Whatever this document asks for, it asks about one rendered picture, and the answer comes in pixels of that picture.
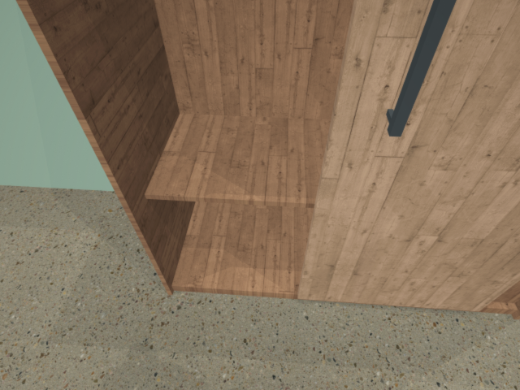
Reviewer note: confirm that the wardrobe door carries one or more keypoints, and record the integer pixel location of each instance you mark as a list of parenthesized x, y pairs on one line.
[(512, 295), (430, 218)]

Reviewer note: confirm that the handle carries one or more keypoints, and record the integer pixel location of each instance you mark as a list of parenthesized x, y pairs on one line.
[(432, 32)]

